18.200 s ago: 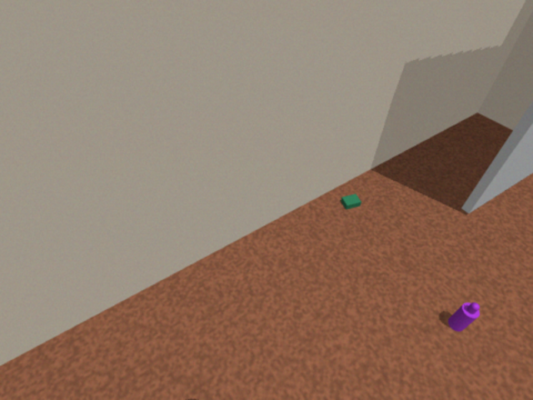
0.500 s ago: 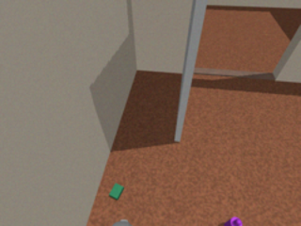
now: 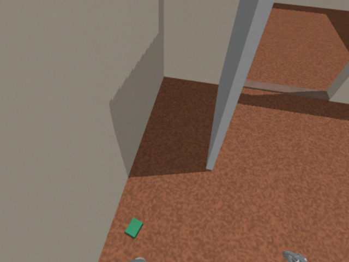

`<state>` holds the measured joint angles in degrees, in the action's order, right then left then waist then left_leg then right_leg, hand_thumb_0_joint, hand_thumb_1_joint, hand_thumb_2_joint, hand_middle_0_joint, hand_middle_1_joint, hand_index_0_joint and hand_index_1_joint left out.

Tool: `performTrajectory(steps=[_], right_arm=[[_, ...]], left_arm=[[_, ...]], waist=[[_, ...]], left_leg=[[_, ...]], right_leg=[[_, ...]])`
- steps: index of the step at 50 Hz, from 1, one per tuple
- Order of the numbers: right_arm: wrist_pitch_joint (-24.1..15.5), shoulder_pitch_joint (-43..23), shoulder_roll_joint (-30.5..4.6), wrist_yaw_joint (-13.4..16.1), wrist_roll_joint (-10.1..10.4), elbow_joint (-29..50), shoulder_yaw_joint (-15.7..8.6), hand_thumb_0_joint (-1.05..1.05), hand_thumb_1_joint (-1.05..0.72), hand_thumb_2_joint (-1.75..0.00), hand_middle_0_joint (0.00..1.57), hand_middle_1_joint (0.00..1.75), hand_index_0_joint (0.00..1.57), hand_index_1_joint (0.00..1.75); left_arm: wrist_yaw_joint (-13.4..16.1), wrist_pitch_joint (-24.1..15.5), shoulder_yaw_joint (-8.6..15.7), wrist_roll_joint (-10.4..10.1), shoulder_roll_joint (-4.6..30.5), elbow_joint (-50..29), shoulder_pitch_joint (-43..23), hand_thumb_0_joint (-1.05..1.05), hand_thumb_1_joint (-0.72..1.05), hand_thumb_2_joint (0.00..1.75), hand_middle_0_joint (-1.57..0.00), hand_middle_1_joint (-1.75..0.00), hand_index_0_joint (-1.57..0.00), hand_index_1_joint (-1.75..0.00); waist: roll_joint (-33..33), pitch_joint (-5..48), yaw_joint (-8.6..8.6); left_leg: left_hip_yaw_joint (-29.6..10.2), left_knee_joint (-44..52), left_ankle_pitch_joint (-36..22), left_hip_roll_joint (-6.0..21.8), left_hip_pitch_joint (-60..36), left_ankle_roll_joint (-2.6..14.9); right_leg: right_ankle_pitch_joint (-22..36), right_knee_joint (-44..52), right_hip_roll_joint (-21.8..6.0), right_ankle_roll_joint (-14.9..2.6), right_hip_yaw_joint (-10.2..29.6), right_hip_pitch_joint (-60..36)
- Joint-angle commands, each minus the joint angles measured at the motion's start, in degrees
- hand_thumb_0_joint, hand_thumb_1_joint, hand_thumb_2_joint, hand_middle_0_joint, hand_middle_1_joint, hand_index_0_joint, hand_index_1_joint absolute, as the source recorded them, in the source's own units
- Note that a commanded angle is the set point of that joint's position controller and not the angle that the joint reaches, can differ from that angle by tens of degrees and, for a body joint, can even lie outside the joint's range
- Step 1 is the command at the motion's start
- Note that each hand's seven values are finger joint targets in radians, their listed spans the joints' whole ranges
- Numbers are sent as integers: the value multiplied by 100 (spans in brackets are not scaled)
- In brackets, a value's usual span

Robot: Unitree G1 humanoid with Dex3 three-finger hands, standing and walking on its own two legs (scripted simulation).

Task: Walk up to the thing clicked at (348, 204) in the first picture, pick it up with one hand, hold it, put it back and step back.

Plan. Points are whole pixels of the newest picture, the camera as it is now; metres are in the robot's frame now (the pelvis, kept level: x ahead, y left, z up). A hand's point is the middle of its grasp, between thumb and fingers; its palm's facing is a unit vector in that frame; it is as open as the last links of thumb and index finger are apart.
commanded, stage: walk up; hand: left
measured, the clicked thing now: (134, 227) +0.39 +0.20 -0.74
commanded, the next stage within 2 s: none
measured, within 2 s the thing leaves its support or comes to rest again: neither
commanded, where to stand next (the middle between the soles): +0.04 -0.03 m, yaw -1 degrees
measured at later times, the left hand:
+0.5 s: hand out of the picture +0.03 +0.25 -0.14, palm faces +0.05 -0.92 -0.39, open 7.4 cm
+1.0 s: hand out of the picture +0.03 +0.24 -0.13, palm faces +0.07 -0.93 -0.36, open 7.4 cm
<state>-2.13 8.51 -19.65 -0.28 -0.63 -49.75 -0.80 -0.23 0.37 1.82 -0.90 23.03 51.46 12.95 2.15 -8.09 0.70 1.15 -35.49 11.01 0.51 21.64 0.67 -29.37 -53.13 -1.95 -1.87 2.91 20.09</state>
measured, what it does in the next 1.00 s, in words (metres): steps on the spot: right foot, then left foot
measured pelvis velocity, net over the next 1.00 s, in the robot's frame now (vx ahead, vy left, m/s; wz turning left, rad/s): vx -0.02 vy -0.03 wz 0.08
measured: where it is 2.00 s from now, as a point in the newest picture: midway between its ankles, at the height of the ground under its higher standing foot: outside the picture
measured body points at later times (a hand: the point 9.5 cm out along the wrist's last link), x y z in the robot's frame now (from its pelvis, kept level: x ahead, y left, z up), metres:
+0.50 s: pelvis -0.04 -0.03 +0.00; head -0.01 -0.02 +0.45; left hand +0.02 +0.29 -0.12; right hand +0.04 -0.33 -0.13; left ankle -0.07 +0.09 -0.72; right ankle +0.01 -0.14 -0.71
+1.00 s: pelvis -0.02 -0.03 +0.02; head -0.01 -0.03 +0.47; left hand +0.03 +0.29 -0.11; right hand +0.07 -0.33 -0.11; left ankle -0.07 +0.09 -0.72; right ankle +0.02 -0.15 -0.72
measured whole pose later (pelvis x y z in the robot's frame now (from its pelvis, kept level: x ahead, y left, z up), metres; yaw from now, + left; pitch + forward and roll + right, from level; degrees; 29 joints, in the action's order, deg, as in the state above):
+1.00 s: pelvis -0.02 -0.03 +0.02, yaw +5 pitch -1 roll +0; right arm -1.1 10.2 -21.1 -0.8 -1.0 -60.9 -0.4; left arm -0.7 -1.9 0.6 0.1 21.0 61.2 8.5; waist -0.6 -1.7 0.6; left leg -2.3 -27.3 18.4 -0.4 7.5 -0.1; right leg -12.1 -27.6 -1.3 0.4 -1.3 14.2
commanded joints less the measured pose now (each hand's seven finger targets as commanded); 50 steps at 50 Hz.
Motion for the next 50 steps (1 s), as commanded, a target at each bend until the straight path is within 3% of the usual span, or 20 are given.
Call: performTrajectory(steps=[1,5,6,7,8,9,12,16,19,20,21,22,23,26,28,29,31,33,38,50], right_arm=[[55,-32,-1813,145,23,355,-492,0,-90,-90,20,30,20,30],[264,-233,-1575,140,156,460,-445,0,-90,-90,20,30,20,30],[298,-262,-1404,131,200,516,-415,0,-90,-90,20,30,20,30],[320,-433,-1224,157,216,553,-387,0,-90,-90,20,30,20,30],[381,-353,-1338,224,146,497,-466,0,-90,-90,20,30,20,30],[388,-213,-1487,234,99,442,-513,0,-90,-90,20,30,20,30],[350,119,-1301,188,217,293,-478,0,-90,-90,20,30,20,30],[164,151,-1248,102,156,214,-368,0,-90,-90,20,30,20,30],[18,594,-1149,115,-33,-71,-361,0,-90,-90,20,30,20,30],[-43,560,-1256,157,-135,-86,-403,0,-90,-90,20,30,20,30],[-79,346,-1673,181,-225,20,-475,0,-90,-90,20,30,20,30],[-77,36,-2067,149,-198,154,-504,0,-90,-90,20,30,20,30],[-76,18,-2322,117,-91,35,-584,0,-90,-90,20,30,20,30],[-105,-448,-1420,77,-48,31,-261,0,-90,-90,20,30,20,30],[-77,-193,-1385,50,72,-51,-253,0,-90,-90,20,30,20,30],[-28,-29,-1336,26,80,-94,-248,0,-90,-90,20,30,20,30],[91,240,-1244,12,26,-243,-273,0,-90,-90,20,30,20,30],[121,300,-1335,-26,-35,-421,-316,0,-90,-90,20,30,20,30],[7,101,-1405,-48,-38,-478,-278,0,-90,-90,20,30,20,30],[-57,-60,-1369,39,36,-786,-211,0,-90,-90,20,30,20,30]], left_arm=[[118,-34,358,57,1019,36,702,0,90,90,-20,-30,-20,-30],[146,-65,465,165,1142,15,729,0,90,90,-20,-30,-20,-30],[149,-83,515,231,1395,-88,568,0,90,90,-20,-30,-20,-30],[132,-82,606,229,1826,-238,302,0,90,90,-20,-30,-20,-30],[132,-92,640,254,2072,-417,-166,0,90,90,-20,-30,-20,-30],[151,-112,632,263,1888,-502,-288,0,90,90,-20,-30,-20,-30],[200,-103,494,279,1317,-582,-463,0,90,90,-20,-30,-20,-30],[194,-133,480,399,1245,-556,-188,0,90,90,-20,-30,-20,-30],[90,-39,437,238,1258,-532,-213,0,90,90,-20,-30,-20,-30],[78,-25,330,180,1014,-550,-116,0,90,90,-20,-30,-20,-30],[65,-34,207,116,609,-528,105,0,90,90,-20,-30,-20,-30],[100,-48,281,130,797,-440,-56,0,90,90,-20,-30,-20,-30],[128,-116,349,231,1208,-416,-599,0,90,90,-20,-30,-20,-30],[23,-298,316,122,911,-150,-269,0,90,90,-20,-30,-20,-30],[66,-366,363,134,1135,25,-57,0,90,90,-20,-30,-20,-30],[94,-382,371,165,1236,51,-109,0,90,90,-20,-30,-20,-30],[65,-386,363,190,1484,38,-371,0,90,90,-20,-30,-20,-30],[21,-309,307,210,1361,33,-603,0,90,90,-20,-30,-20,-30],[-28,-335,196,178,992,221,-706,0,90,90,-20,-30,-20,-30],[50,-415,111,65,988,633,-821,0,90,90,-20,-30,-20,-30]], waist=[[-1405,853,-15],[-1035,1181,114],[-253,1049,91],[763,832,124],[1281,786,115],[1062,669,52],[659,793,-97],[870,1496,223],[767,1662,12],[403,1597,-33],[-837,1416,114],[-831,985,95],[-1060,652,-161],[-905,588,217],[-665,883,176],[-474,943,109],[-37,761,-75],[39,360,-154],[-93,419,-75],[-262,1147,-27]], left_leg=[[-1308,833,-1802,1401,-160,1140],[-1107,-68,-1615,1039,173,700],[-835,-664,-787,559,412,396],[-285,-1819,841,-383,718,103],[-502,-2934,2448,-513,591,76],[-757,-3319,2416,-340,477,60],[-709,-3517,1979,-614,770,83],[-133,-1066,1925,-223,484,-89],[94,1605,929,-289,-763,-27],[-847,1822,587,149,-1782,158],[-2473,1731,176,1163,-2285,590],[-3217,1617,646,1932,-1775,1204],[-3245,1610,720,2150,-647,1501],[-875,808,-1063,697,-656,539],[-634,340,-929,412,-218,248],[-615,278,-272,297,96,204],[-439,150,1913,1,-127,240],[-406,294,2028,-35,-527,236],[-1320,1522,1875,531,-477,421],[-756,1300,-1291,529,-1184,223]], right_leg=[[512,625,8,161,-362,-356],[1650,1708,31,-34,-291,-796],[2162,2262,-605,-297,561,-559],[2478,2997,-1687,-919,1953,-134],[3128,3078,-2378,-1585,2584,354],[3565,2975,-2387,-1672,2526,482],[4481,2302,-1349,-1161,931,-226],[2391,2226,-1047,-973,823,-1505],[1897,1594,-1025,-748,608,-1321],[2139,1024,-923,-474,510,-256],[829,345,-324,-17,0,1087],[-318,527,-5,173,-233,1509],[-376,608,-394,120,59,744],[1564,2219,-103,3,-226,-459],[3029,2389,-219,-159,-40,-1424],[2807,2496,-471,-285,347,-1673],[-227,3308,-1237,-707,1425,-792],[-1497,3724,-1153,-583,1402,118],[483,2954,-268,-57,289,-208],[3435,2774,-491,-76,73,-1369]])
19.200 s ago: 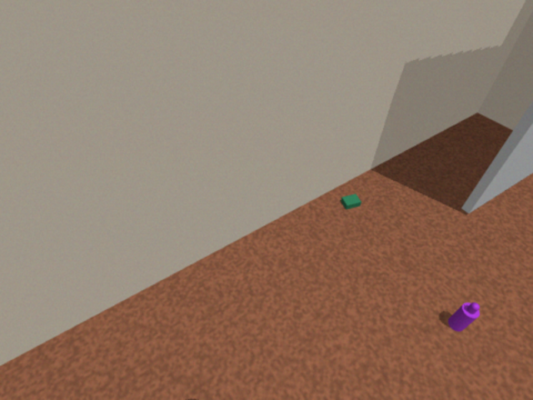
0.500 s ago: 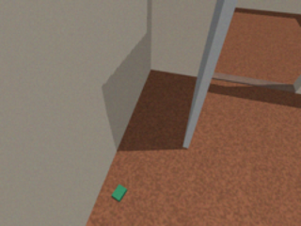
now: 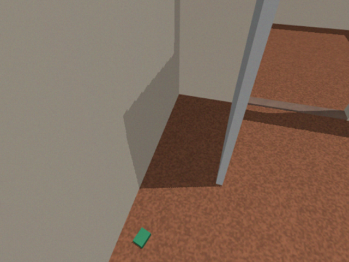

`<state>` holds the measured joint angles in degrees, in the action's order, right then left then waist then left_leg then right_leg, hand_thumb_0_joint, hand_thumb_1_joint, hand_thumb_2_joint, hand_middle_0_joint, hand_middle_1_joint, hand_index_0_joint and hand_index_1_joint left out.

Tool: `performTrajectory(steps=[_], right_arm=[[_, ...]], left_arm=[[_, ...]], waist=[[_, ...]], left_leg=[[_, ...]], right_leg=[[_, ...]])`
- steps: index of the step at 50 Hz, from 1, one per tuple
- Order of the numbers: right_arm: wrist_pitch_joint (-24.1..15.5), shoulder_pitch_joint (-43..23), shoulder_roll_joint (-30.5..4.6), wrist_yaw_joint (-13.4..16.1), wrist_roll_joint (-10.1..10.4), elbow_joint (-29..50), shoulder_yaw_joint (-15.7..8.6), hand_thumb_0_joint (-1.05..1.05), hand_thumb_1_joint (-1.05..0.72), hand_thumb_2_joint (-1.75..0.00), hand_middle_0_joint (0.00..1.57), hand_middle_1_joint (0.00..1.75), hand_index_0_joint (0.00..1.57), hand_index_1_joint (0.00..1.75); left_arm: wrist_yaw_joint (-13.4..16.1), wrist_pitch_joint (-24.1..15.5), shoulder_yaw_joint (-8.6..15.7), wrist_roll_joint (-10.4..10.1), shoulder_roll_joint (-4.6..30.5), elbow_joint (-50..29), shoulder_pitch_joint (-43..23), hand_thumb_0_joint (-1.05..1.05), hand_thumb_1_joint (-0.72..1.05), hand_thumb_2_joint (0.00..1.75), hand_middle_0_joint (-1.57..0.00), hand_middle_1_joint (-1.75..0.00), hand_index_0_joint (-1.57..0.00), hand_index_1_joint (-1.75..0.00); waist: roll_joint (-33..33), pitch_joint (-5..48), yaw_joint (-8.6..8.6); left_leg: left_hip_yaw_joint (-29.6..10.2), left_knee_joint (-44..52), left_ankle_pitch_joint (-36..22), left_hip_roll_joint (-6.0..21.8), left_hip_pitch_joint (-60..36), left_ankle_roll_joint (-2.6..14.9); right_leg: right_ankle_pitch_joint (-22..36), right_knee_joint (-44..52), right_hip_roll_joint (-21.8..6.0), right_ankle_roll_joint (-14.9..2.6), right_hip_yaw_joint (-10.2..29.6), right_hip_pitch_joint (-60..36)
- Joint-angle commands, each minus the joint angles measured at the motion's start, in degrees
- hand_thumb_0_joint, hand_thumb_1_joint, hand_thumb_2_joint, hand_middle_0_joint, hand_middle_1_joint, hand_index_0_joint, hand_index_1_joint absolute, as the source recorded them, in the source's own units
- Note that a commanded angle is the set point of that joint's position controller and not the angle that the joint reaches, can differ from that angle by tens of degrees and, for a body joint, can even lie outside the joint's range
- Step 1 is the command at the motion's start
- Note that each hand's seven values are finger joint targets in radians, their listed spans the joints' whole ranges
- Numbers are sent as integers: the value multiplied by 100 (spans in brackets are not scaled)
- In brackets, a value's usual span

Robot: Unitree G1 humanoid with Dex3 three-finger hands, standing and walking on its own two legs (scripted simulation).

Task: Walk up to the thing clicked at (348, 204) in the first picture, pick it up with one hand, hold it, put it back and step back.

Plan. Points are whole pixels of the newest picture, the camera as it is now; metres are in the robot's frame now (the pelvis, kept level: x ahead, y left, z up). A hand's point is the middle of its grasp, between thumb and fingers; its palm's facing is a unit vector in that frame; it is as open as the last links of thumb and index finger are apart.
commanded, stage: walk up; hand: left
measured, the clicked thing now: (142, 237) +0.43 +0.20 -0.76
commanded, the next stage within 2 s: none
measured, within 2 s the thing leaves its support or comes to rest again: neither
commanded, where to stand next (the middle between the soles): +0.06 +0.00 m, yaw -6 degrees
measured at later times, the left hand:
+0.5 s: hand out of the picture +0.12 +0.25 -0.15, palm faces -0.01 -0.93 -0.35, open 7.4 cm
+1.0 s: hand out of the picture -0.03 +0.32 -0.17, palm faces -0.04 -0.95 -0.32, open 7.4 cm
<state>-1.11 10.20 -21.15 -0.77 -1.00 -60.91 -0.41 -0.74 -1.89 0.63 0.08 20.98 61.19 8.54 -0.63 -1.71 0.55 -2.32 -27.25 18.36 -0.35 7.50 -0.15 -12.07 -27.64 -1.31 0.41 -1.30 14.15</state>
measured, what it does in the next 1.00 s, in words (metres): walks backwards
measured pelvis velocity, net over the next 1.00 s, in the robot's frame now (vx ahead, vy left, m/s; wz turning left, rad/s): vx -0.11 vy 0.05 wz -0.02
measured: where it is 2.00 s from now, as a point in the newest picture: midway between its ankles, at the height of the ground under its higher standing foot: outside the picture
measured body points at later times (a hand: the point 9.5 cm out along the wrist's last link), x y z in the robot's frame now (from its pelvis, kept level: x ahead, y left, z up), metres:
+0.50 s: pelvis +0.00 +0.00 +0.00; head +0.03 -0.01 +0.45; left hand +0.12 +0.30 -0.12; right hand +0.08 -0.31 -0.13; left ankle -0.04 +0.12 -0.74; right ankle +0.03 -0.13 -0.74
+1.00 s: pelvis -0.11 +0.05 +0.00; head -0.06 +0.09 +0.44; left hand -0.03 +0.37 -0.15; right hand -0.07 -0.28 -0.10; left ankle -0.09 +0.17 -0.74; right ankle -0.10 -0.12 -0.66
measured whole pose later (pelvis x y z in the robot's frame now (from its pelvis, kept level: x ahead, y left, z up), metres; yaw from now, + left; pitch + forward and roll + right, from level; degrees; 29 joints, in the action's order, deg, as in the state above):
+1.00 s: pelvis -0.11 +0.05 +0.00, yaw -1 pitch -3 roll -1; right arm -1.9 12.9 -18.8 1.3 -2.1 -57.2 -4.2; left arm -2.2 5.5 5.1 2.1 25.6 54.7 9.2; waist 5.6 -8.2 0.7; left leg 0.3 -30.7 15.4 1.1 12.6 0.2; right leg -21.0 -63.1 3.9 -0.2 10.6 26.6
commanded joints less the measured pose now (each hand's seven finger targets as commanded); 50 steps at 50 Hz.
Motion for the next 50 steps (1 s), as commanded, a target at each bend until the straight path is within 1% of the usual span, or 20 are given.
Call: performTrajectory(steps=[1,10,21,22,24,27,28,29,33,35,37,38,39,40,41,42,44,45,48,50], right_arm=[[-149,-201,-1262,102,79,323,-275,0,-90,-90,20,30,20,30],[-69,-482,-1207,108,69,236,-300,0,-90,-90,20,30,20,30],[-61,-574,-1200,106,59,149,-305,0,-90,-90,20,30,20,30],[91,-720,-1437,124,130,190,-398,0,-90,-90,20,30,20,30],[161,-608,-1324,147,194,293,-434,0,-90,-90,20,30,20,30],[254,-694,-1179,146,197,538,-499,0,-90,-90,20,30,20,30],[333,-650,-1070,136,153,606,-506,0,-90,-90,20,30,20,30],[417,-530,-1099,111,88,708,-527,0,-90,-90,20,30,20,30],[507,44,-1034,-14,102,726,-593,0,-90,-90,20,30,20,30],[442,109,-1079,-5,86,711,-614,0,-90,-90,20,30,20,30],[280,382,-1065,43,9,468,-638,0,-90,-90,20,30,20,30],[202,419,-1171,91,-110,415,-690,0,-90,-90,20,30,20,30],[130,355,-1731,146,-263,528,-808,0,-90,-90,20,30,20,30],[75,74,-2096,216,-277,716,-856,0,-90,-90,20,30,20,30],[36,-282,-2396,238,-149,906,-871,0,-90,-90,20,30,20,30],[-21,-654,-2303,276,-158,932,-861,0,-90,-90,20,30,20,30],[-114,-811,-1951,357,-163,967,-822,0,-90,-90,20,30,20,30],[-165,-446,-1899,396,-111,937,-832,0,-90,-90,20,30,20,30],[-333,524,-1754,370,-54,759,-894,0,-90,-90,20,30,20,30],[-376,747,-1832,294,-52,847,-952,0,-90,-90,20,30,20,30]], left_arm=[[109,-183,235,-16,1215,-342,-424,0,90,90,-20,-30,-20,-30],[125,-95,190,3,1170,-185,-614,0,90,90,-20,-30,-20,-30],[133,-101,191,27,1159,-116,-787,0,90,90,-20,-30,-20,-30],[205,-6,340,-99,1478,-240,-954,0,90,90,-20,-30,-20,-30],[268,43,372,-134,1465,-318,-747,0,90,90,-20,-30,-20,-30],[320,96,485,-110,1704,-406,-348,0,90,90,-20,-30,-20,-30],[352,119,500,-67,1710,-500,-455,0,90,90,-20,-30,-20,-30],[379,114,505,35,1763,-629,-450,0,90,90,-20,-30,-20,-30],[387,190,525,225,1629,-1025,-1170,0,90,90,-20,-30,-20,-30],[340,251,499,286,1572,-1123,-1102,0,90,90,-20,-30,-20,-30],[240,412,452,204,1430,-1173,-1128,0,90,90,-20,-30,-20,-30],[205,505,407,138,1181,-1175,-1008,0,90,90,-20,-30,-20,-30],[185,551,362,95,877,-1282,-872,0,90,90,-20,-30,-20,-30],[211,617,431,131,1043,-1160,-638,0,90,90,-20,-30,-20,-30],[240,627,516,134,1307,-1154,-809,0,90,90,-20,-30,-20,-30],[209,630,573,172,1505,-1114,-980,0,90,90,-20,-30,-20,-30],[72,652,669,129,1595,-988,-264,0,90,90,-20,-30,-20,-30],[14,672,703,147,1597,-980,17,0,90,90,-20,-30,-20,-30],[-158,565,739,256,1500,-1160,-171,0,90,90,-20,-30,-20,-30],[-274,452,706,251,1531,-1297,-282,0,90,90,-20,-30,-20,-30]], waist=[[19,564,-60],[-12,329,-26],[62,480,-68],[-25,-180,-14],[103,241,-3],[656,899,188],[1063,878,175],[918,877,164],[1216,907,-224],[1327,931,-149],[1020,818,-275],[416,614,-304],[-873,324,-258],[-330,230,-80],[-836,25,-280],[-560,-362,-180],[-319,-301,215],[-352,-148,215],[-439,257,-200],[-778,233,-423]], left_leg=[[-363,446,-2238,633,161,299],[-370,717,-1457,625,229,323],[-227,853,-1784,601,-3,259],[-298,375,-3376,597,318,190],[-144,-19,-3729,502,183,158],[79,-1412,-2119,-81,667,58],[49,-2167,582,-381,1021,49],[-237,-2914,1394,-291,1027,69],[-290,-2778,1134,-70,771,142],[-17,-1743,912,-47,725,76],[392,99,-257,-176,162,2],[-67,614,-435,-32,-147,-18],[-2000,1157,-417,1206,-357,302],[-2630,1143,-452,1987,347,651],[-3303,1478,22,2604,1442,1416],[-3063,1539,312,2480,1822,1485],[-1596,967,-328,1630,818,1003],[-1395,790,-510,1541,138,899],[-1537,918,370,1470,-1013,750],[-1736,1247,1284,1604,-1484,952]], right_leg=[[1846,195,-563,-333,441,-849],[1329,287,-540,-289,439,-803],[1681,482,-583,-248,517,-1059],[3328,56,-773,-247,578,-631],[4077,-106,-867,-374,516,-886],[4909,29,-1595,-1067,1208,-1392],[4913,302,-2087,-1447,1687,-1294],[4567,375,-2304,-1627,1870,-1001],[2542,274,-1707,-1273,970,-78],[1806,25,-1455,-1077,909,-208],[374,-714,-930,-796,618,65],[-685,-1433,-414,-565,562,673],[-2159,-2480,417,-279,563,1868],[-2199,-2964,434,-214,1297,1835],[-2355,-3352,252,-158,1575,1265],[-1950,-3720,172,-135,1755,1218],[-1121,-4171,397,-123,1787,1805],[-931,-4105,439,-102,1673,2077],[-695,-3453,251,-9,1480,2296],[-789,-3070,179,66,1309,2560]])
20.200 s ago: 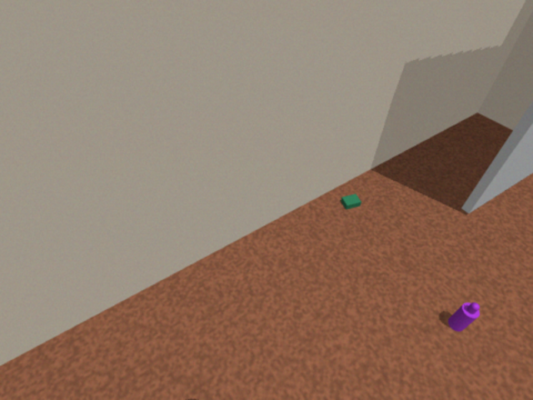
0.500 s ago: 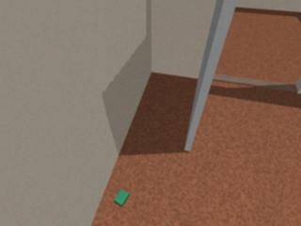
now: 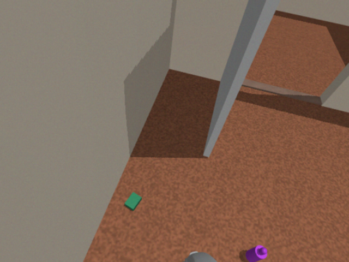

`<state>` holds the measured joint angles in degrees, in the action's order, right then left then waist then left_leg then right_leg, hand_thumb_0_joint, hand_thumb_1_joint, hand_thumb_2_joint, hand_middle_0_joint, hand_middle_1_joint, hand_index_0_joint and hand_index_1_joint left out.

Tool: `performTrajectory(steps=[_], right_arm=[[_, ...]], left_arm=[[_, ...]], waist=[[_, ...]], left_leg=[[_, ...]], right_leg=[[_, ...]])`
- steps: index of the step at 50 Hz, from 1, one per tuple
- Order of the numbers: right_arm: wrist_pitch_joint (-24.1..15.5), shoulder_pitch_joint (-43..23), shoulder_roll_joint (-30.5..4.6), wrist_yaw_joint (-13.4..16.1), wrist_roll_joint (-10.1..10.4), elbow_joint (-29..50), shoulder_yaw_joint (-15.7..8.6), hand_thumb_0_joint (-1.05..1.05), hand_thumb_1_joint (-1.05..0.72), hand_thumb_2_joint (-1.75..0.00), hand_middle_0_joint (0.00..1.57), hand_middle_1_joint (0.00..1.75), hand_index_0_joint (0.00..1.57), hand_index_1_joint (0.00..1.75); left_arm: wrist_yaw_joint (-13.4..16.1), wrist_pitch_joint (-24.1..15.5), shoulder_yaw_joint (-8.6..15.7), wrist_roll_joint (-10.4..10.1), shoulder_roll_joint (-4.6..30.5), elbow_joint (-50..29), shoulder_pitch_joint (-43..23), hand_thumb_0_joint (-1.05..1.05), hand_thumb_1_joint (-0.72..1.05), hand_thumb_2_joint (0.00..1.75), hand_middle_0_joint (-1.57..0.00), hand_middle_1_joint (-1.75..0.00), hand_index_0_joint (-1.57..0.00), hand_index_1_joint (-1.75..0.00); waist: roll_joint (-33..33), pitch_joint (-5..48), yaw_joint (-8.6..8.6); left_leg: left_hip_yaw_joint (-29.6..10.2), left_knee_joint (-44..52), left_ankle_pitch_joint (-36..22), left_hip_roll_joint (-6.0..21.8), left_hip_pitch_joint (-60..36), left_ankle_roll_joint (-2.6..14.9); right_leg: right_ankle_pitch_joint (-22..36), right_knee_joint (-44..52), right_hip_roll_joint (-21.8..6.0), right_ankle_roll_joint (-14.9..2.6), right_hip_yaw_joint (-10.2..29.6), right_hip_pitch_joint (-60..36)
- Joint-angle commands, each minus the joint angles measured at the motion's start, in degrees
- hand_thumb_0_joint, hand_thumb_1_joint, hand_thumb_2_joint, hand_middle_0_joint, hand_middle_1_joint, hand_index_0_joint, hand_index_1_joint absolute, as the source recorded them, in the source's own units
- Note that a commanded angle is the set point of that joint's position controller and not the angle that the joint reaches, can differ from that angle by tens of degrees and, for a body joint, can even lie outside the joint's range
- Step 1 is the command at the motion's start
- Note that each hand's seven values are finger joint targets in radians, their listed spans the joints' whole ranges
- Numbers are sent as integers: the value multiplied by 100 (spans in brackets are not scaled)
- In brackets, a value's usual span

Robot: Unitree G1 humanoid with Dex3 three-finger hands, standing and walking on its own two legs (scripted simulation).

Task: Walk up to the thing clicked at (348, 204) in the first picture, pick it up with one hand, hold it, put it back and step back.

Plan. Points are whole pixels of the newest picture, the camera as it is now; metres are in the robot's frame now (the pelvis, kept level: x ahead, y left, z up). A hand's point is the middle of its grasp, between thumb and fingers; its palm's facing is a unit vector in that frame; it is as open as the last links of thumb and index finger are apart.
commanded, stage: walk up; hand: left
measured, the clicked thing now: (133, 201) +0.53 +0.16 -0.75
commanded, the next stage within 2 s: none
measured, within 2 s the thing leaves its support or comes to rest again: neither
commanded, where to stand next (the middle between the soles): +0.17 -0.04 m, yaw -4 degrees
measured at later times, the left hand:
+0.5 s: hand out of the picture +0.08 +0.20 -0.11, palm faces -0.01 -0.87 -0.49, open 7.4 cm
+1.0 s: hand out of the picture +0.14 +0.23 -0.16, palm faces +0.00 -0.91 -0.40, open 7.3 cm
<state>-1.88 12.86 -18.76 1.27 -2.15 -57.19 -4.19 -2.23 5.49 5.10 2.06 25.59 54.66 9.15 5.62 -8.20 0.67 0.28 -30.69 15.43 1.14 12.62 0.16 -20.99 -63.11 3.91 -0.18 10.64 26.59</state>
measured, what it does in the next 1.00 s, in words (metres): steps on the spot: right foot, then left foot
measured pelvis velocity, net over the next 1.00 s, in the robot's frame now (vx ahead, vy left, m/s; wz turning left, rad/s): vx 0.05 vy -0.04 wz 0.02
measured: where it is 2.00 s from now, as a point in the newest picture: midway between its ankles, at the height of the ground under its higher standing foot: outside the picture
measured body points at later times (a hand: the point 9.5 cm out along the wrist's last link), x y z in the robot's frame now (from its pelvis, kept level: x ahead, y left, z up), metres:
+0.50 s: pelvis +0.04 -0.08 +0.00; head +0.03 -0.13 +0.45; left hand +0.08 +0.25 -0.08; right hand +0.07 -0.40 -0.14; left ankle +0.10 +0.07 -0.67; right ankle +0.03 -0.19 -0.74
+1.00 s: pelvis +0.05 -0.04 -0.01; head +0.11 -0.04 +0.43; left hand +0.14 +0.27 -0.13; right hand +0.19 -0.35 -0.12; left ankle +0.09 +0.06 -0.73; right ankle +0.06 -0.17 -0.71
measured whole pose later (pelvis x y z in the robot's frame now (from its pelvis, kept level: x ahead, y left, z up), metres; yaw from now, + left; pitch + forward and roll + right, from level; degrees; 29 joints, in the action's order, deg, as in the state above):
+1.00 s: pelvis +0.05 -0.04 -0.01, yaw +1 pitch -2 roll +0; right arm 2.4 7.1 -22.2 -0.6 -1.5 -44.9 -3.3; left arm 2.8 -0.8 1.2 -1.1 21.8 49.7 10.0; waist -0.4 -9.8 -0.2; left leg -1.0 -37.9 16.2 -1.4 19.3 2.0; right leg -27.5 -49.3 -0.9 -0.7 -0.8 21.1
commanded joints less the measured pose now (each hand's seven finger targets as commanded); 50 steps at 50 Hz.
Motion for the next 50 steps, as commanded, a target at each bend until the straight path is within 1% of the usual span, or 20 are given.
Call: performTrajectory(steps=[1,7,11,12,13,14,15,16,18,21,28,32,35,36,37,38,39,40,43,50], right_arm=[[-297,448,-2031,48,40,544,-550,0,-90,-90,20,30,20,30],[-186,103,-2084,-220,-23,944,-474,0,-90,-90,20,30,20,30],[8,-327,-1903,-272,-46,1184,-420,0,-90,-90,20,30,20,30],[75,-212,-1554,-257,-20,1211,-304,0,-90,-90,20,30,20,30],[105,-67,-1123,-245,34,1339,-146,0,-90,-90,20,30,20,30],[155,8,-1121,-222,130,1406,-128,0,-90,-90,20,30,20,30],[180,-49,-1695,-201,167,1318,-299,0,-90,-90,20,30,20,30],[143,47,-1947,-206,205,1206,-373,0,-90,-90,20,30,20,30],[157,601,-1879,-283,239,866,-387,0,-90,-90,20,30,20,30],[313,1014,-1621,-344,134,720,-329,0,-90,-90,20,30,20,30],[411,453,-1392,-294,63,1137,-234,0,-90,-90,20,30,20,30],[360,117,-1346,-257,89,1257,-213,0,-90,-90,20,30,20,30],[312,222,-1312,-256,71,1239,-211,0,-90,-90,20,30,20,30],[269,334,-1315,-250,39,1191,-233,0,-90,-90,20,30,20,30],[234,544,-1510,-234,7,1150,-317,0,-90,-90,20,30,20,30],[216,600,-1915,-213,-68,1256,-456,0,-90,-90,20,30,20,30],[208,458,-2074,-193,-37,1378,-490,0,-90,-90,20,30,20,30],[233,670,-1983,-192,77,1239,-456,0,-90,-90,20,30,20,30],[324,-129,-1494,-134,87,1500,-276,0,-90,-90,20,30,20,30],[373,-428,-1589,-127,157,1526,-242,0,-90,-90,20,30,20,30]], left_arm=[[-136,-348,230,27,1063,-639,-319,0,90,90,-20,-30,-20,-30],[-189,-643,174,-81,1012,-410,197,0,90,90,-20,-30,-20,-30],[-89,-757,256,-66,922,53,1647,0,90,90,-20,-30,-20,-30],[5,-795,338,-44,1113,208,2139,0,90,90,-20,-30,-20,-30],[102,-820,479,24,1556,137,2379,0,90,90,-20,-30,-20,-30],[173,-881,448,75,1767,-251,1826,0,90,90,-20,-30,-20,-30],[174,-862,431,59,1938,-492,1117,0,90,90,-20,-30,-20,-30],[164,-887,395,14,1884,-638,768,0,90,90,-20,-30,-20,-30],[214,-1024,296,-73,1483,-668,444,0,90,90,-20,-30,-20,-30],[367,-1122,273,-99,1269,-639,670,0,90,90,-20,-30,-20,-30],[534,-1047,257,-145,1128,-802,822,0,90,90,-20,-30,-20,-30],[545,-927,248,-171,1195,-885,893,0,90,90,-20,-30,-20,-30],[570,-835,213,-217,1286,-965,759,0,90,90,-20,-30,-20,-30],[584,-811,163,-261,1230,-976,725,0,90,90,-20,-30,-20,-30],[586,-812,101,-297,1162,-1022,624,0,90,90,-20,-30,-20,-30],[596,-813,24,-345,890,-1147,659,0,90,90,-20,-30,-20,-30],[630,-761,-26,-406,599,-1108,802,0,90,90,-20,-30,-20,-30],[705,-708,-42,-346,676,-986,589,0,90,90,-20,-30,-20,-30],[639,-709,3,-349,880,-810,600,0,90,90,-20,-30,-20,-30],[592,-802,-27,-222,610,-588,759,0,90,90,-20,-30,-20,-30]], waist=[[-1526,740,-458],[-2169,70,-305],[-1440,482,391],[-420,617,590],[973,556,686],[766,251,486],[320,-140,313],[389,-522,131],[-28,-443,-169],[-104,-114,-184],[410,142,67],[626,643,258],[499,950,104],[247,1059,-31],[-285,1297,-242],[-1277,1603,-339],[-1990,1713,-245],[-2014,1705,-400],[-1505,1303,-179],[-1523,1185,-55]], left_leg=[[-1928,1715,1786,1442,-1932,979],[-1020,1879,1931,1337,-194,1098],[-228,254,2072,723,892,825],[52,-1032,2252,392,1531,635],[220,-2615,2329,-155,2539,382],[-662,-3358,1734,-496,2914,142],[-1115,-3318,1420,-244,2609,166],[-1123,-3266,1110,-89,2513,163],[-1328,-3168,394,-43,2220,71],[-1322,-3068,-79,-166,1643,-89],[-902,-2315,262,-220,1679,-76],[-281,-1442,405,-155,1320,49],[33,-403,225,-155,790,191],[85,294,-356,-241,417,298],[-212,511,-1933,-94,-269,488],[-1386,241,-3570,721,-1087,923],[-2422,58,-5131,1515,-1851,1637],[-2679,177,-4791,1859,-1257,1996],[-1226,0,-3920,1029,-645,1382],[-1213,-428,-3135,1049,-206,1225]], right_leg=[[8,645,-336,147,-3,1350],[-481,2261,-540,102,-975,-231],[311,3751,-290,-39,-1607,-2385],[320,3974,-322,-9,-1301,-3094],[-1300,4655,-1201,-221,439,-3269],[-3090,5621,-2409,-524,2520,-2255],[-3960,5983,-2709,-800,2858,-1340],[-3752,6027,-2574,-888,2657,-963],[-2117,5657,-1977,-629,1179,-1137],[-139,5219,-1712,-544,45,-1057],[4721,3923,-1959,-946,-698,-1844],[5031,3264,-1896,-930,-762,-2397],[4987,2565,-1890,-909,-780,-2364],[4775,2098,-1715,-740,-938,-2280],[4107,1480,-1450,-458,-1107,-1883],[2595,505,-895,-149,-1322,-930],[-1279,-96,-58,-8,-1381,225],[-1961,104,-404,-93,-877,-152],[-1346,256,-476,-133,-755,-162],[92,2559,-400,-45,-1319,-1041]])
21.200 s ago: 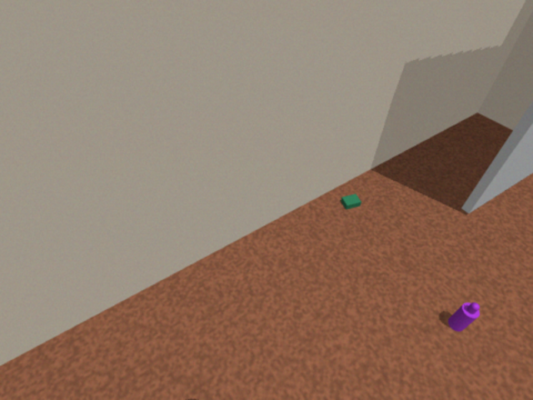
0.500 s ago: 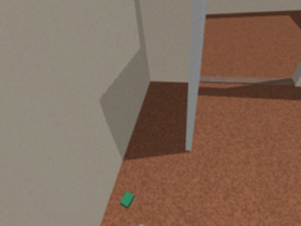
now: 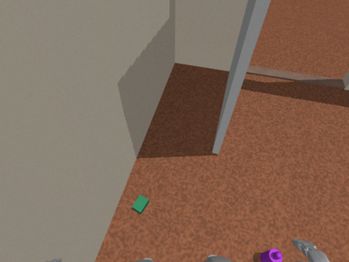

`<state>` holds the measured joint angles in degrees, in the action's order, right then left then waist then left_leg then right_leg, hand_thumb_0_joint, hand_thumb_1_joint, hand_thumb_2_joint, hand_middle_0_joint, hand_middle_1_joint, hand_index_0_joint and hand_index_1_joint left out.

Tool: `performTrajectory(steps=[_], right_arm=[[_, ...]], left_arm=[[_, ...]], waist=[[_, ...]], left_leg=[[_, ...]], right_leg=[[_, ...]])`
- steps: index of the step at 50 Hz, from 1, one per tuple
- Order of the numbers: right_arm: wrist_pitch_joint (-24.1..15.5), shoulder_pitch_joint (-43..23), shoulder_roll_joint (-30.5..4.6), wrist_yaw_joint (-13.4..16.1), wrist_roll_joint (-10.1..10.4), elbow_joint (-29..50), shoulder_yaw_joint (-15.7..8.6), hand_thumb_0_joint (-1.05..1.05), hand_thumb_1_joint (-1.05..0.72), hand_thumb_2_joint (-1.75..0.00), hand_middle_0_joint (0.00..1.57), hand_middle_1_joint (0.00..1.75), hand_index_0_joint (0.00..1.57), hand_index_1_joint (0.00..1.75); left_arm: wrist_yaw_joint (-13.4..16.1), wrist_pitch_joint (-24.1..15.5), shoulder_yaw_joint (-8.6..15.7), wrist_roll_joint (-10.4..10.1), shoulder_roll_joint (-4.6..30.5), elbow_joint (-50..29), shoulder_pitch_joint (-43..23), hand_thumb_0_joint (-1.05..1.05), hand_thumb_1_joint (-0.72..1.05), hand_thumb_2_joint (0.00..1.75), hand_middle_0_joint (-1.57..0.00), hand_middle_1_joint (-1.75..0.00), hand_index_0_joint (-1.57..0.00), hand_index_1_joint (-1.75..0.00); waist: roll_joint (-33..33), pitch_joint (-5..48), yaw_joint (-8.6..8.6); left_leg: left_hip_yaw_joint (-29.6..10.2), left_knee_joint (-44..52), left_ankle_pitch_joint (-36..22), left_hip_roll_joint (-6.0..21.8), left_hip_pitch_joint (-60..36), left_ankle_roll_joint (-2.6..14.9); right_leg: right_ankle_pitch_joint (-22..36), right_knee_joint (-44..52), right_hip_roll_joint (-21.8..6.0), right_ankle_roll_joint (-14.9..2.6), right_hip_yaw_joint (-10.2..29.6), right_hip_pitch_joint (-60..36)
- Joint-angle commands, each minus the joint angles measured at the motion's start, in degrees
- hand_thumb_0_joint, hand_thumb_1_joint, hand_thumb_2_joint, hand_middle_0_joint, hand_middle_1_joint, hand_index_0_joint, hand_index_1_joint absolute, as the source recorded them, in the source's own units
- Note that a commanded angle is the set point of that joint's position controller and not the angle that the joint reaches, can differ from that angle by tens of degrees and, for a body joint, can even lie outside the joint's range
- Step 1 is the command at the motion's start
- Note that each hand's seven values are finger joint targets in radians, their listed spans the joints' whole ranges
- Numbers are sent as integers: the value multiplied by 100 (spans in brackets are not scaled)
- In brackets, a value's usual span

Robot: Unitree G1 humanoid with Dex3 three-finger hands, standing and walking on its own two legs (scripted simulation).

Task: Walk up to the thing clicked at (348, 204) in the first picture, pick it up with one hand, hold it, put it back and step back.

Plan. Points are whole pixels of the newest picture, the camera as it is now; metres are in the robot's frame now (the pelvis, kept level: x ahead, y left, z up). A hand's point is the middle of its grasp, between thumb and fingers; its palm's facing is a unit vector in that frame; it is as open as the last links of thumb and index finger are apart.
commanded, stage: walk up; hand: left
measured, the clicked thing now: (140, 204) +0.49 +0.20 -0.74
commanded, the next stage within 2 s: none
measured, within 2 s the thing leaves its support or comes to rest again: neither
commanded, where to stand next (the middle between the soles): +0.12 +0.00 m, yaw -5 degrees
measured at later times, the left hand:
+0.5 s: hand out of the picture +0.04 +0.29 -0.14, palm faces -0.03 -0.93 -0.36, open 7.4 cm
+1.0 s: hand out of the picture +0.02 +0.30 -0.12, palm faces +0.00 -0.87 -0.49, open 7.4 cm
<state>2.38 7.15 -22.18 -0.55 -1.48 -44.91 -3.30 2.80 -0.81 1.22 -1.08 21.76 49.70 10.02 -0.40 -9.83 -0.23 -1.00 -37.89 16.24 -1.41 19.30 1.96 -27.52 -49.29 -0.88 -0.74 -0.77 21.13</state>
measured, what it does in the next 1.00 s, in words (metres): steps on the spot: right foot, then left foot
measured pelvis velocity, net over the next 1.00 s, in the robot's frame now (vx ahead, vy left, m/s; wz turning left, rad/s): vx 0.00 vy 0.00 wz -0.01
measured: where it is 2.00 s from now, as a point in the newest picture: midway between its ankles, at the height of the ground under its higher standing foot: outside the picture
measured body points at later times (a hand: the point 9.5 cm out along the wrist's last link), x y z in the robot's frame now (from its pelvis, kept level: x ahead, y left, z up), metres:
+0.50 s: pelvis -0.03 +0.01 +0.01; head -0.02 +0.03 +0.46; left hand +0.04 +0.34 -0.12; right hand -0.02 -0.32 -0.10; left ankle -0.04 +0.15 -0.72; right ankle +0.01 -0.14 -0.68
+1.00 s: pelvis +0.00 +0.00 +0.00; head +0.01 -0.02 +0.45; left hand +0.02 +0.35 -0.09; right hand +0.07 -0.33 -0.13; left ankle +0.08 +0.15 -0.71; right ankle +0.04 -0.17 -0.72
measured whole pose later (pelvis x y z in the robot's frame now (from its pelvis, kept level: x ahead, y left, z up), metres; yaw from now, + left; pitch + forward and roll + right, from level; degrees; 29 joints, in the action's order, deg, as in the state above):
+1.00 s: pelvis +0.00 +0.00 +0.00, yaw -1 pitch -4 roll -2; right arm 2.1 14.7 -25.4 -3.0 -1.8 -51.3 -5.1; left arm 0.5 -2.4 3.2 1.3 24.5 52.9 18.8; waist -5.0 -5.0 2.1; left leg -1.8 -45.7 18.1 4.8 24.6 0.0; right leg -15.8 -35.4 -3.1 1.8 0.7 16.2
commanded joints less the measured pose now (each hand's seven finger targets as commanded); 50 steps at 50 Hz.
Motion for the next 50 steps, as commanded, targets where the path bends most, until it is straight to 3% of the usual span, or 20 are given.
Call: performTrajectory(steps=[1,3,4,5,6,9,14,15,16,18,22,29,31,32,33,34,35,38,43,50], right_arm=[[-27,-25,-1271,41,140,313,-313,0,-90,-90,20,30,20,30],[-20,-58,-997,30,250,300,-214,0,-90,-90,20,30,20,30],[-28,-60,-794,22,282,282,-144,0,-90,-90,20,30,20,30],[29,-97,-1044,105,221,194,-236,0,-90,-90,20,30,20,30],[38,9,-1189,123,153,80,-302,0,-90,-90,20,30,20,30],[-53,175,-1123,44,210,-147,-290,0,-90,-90,20,30,20,30],[-457,983,-1005,80,94,-679,-225,0,-90,-90,20,30,20,30],[-547,1223,-1141,152,7,-760,-299,0,-90,-90,20,30,20,30],[-631,1092,-1551,217,-141,-641,-373,0,-90,-90,20,30,20,30],[-688,761,-2339,269,-15,-513,-555,0,-90,-90,20,30,20,30],[-847,859,-1727,339,1,-524,-394,0,-90,-90,20,30,20,30],[-580,435,-1492,114,-49,-355,-294,0,-90,-90,20,30,20,30],[-394,616,-1005,91,44,-365,-128,0,-90,-90,20,30,20,30],[-338,839,-705,91,85,-310,-31,0,-90,-90,20,30,20,30],[-299,936,-591,98,82,-213,18,0,-90,-90,20,30,20,30],[-316,1005,-1330,57,23,-164,-253,0,-90,-90,20,30,20,30],[-327,912,-1589,25,-26,-243,-365,0,-90,-90,20,30,20,30],[-325,1140,-1590,-112,18,-460,-410,0,-90,-90,20,30,20,30],[-104,1148,-1284,-259,-164,-302,-435,0,-90,-90,20,30,20,30],[-212,1126,-1143,-111,82,-536,-424,0,-90,-90,20,30,20,30]], left_arm=[[80,-199,384,131,1025,11,798,0,90,90,-20,-30,-20,-30],[73,-262,486,295,1414,-39,629,0,90,90,-20,-30,-20,-30],[54,-289,543,337,1688,-115,398,0,90,90,-20,-30,-20,-30],[16,-260,562,299,1990,-203,11,0,90,90,-20,-30,-20,-30],[4,-255,547,284,1913,-283,-214,0,90,90,-20,-30,-20,-30],[-24,-239,462,295,1481,-310,-293,0,90,90,-20,-30,-20,-30],[-269,41,457,369,1335,-341,-234,0,90,90,-20,-30,-20,-30],[-308,122,434,351,1119,-372,-138,0,90,90,-20,-30,-20,-30],[-341,176,325,298,740,-416,54,0,90,90,-20,-30,-20,-30],[-319,192,532,386,1436,-354,-317,0,90,90,-20,-30,-20,-30],[-491,190,660,299,1415,-190,39,0,90,90,-20,-30,-20,-30],[-498,-63,546,169,1083,84,278,0,90,90,-20,-30,-20,-30],[-341,-201,556,166,1203,400,862,0,90,90,-20,-30,-20,-30],[-269,-265,649,229,1569,409,955,0,90,90,-20,-30,-20,-30],[-219,-334,696,297,1968,267,926,0,90,90,-20,-30,-20,-30],[-310,-320,826,240,2462,227,1183,0,90,90,-20,-30,-20,-30],[-321,-324,836,246,2480,174,999,0,90,90,-20,-30,-20,-30],[-259,-405,723,181,2067,89,758,0,90,90,-20,-30,-20,-30],[-103,-463,659,204,1846,-41,757,0,90,90,-20,-30,-20,-30],[-163,-201,435,158,1531,-253,106,0,90,90,-20,-30,-20,-30]], waist=[[-821,1374,164],[-16,1280,201],[780,1014,145],[1121,923,153],[1050,643,61],[747,725,-42],[1034,1388,-39],[605,1472,-122],[-267,1228,-61],[-284,455,-200],[-375,287,31],[-1538,605,142],[-606,902,336],[336,1088,331],[890,1130,261],[826,1141,393],[787,774,366],[655,552,209],[795,280,96],[1126,673,-132]], left_leg=[[-1043,103,-2753,1241,-536,917],[-895,-402,-1345,817,323,357],[-546,-1031,47,93,886,38],[-499,-1975,1907,-38,450,-8],[-675,-2351,1894,164,141,-78],[-544,-2210,1474,-87,233,-55],[471,1499,55,-208,-1008,-293],[-253,1759,-4,126,-1806,-168],[-2422,2184,952,1361,-2125,293],[-3906,2544,2245,2722,-757,1425],[-1949,1941,-1,1732,-1101,918],[-591,1281,-93,1011,202,631],[-107,-205,-203,569,419,355],[55,-1131,734,245,897,147],[-153,-1679,1714,-44,1419,-74],[-306,-2442,2092,128,1625,71],[-562,-2518,1823,373,1808,59],[-592,-2425,823,623,1846,58],[-276,-2097,287,688,1317,-190],[245,183,-329,316,-1089,-152]], right_leg=[[1332,1756,117,-33,-187,-960],[1949,2323,-557,-386,1007,-1394],[2204,2770,-1632,-894,2406,-1269],[2561,2916,-2488,-1704,2971,-270],[2676,2903,-2548,-1851,3040,325],[2815,2483,-1569,-1282,1511,-78],[3,1688,-632,-680,592,-610],[43,824,-485,-501,463,68],[-215,-113,-62,-175,359,1265],[-478,-680,-398,-82,863,1628],[497,-652,-366,-31,877,1454],[873,1411,34,30,-134,-895],[1656,2416,111,102,-95,-1816],[1727,2576,-525,-81,962,-2090],[1396,3122,-1845,-586,2948,-1946],[-1356,3602,-2285,-1298,3829,-1813],[-2675,3835,-2385,-1495,4085,-1472],[-1909,3660,-1684,-1011,2728,-1385],[212,3362,-1337,-1033,1593,-417],[1344,1833,-938,-703,718,944]])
